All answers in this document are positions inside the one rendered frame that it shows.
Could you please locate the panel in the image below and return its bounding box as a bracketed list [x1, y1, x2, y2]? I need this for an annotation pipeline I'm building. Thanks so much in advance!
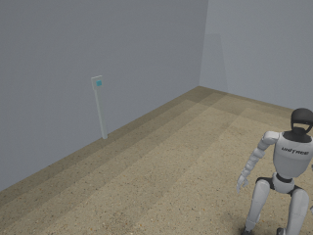
[91, 75, 108, 139]

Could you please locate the humanoid robot torso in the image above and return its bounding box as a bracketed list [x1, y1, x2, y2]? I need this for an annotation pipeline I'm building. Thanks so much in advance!
[270, 131, 313, 195]

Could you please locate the robot right upper arm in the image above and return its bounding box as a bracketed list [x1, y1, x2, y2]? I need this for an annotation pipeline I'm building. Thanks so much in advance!
[253, 130, 280, 159]

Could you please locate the robot left thigh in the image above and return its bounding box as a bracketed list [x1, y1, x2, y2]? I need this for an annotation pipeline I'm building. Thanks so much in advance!
[282, 185, 309, 235]

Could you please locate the right robot hand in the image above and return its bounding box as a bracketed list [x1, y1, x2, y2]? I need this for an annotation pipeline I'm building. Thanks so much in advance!
[236, 174, 248, 194]

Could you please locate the right robot forearm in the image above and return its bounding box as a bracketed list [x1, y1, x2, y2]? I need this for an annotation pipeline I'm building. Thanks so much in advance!
[241, 148, 259, 177]

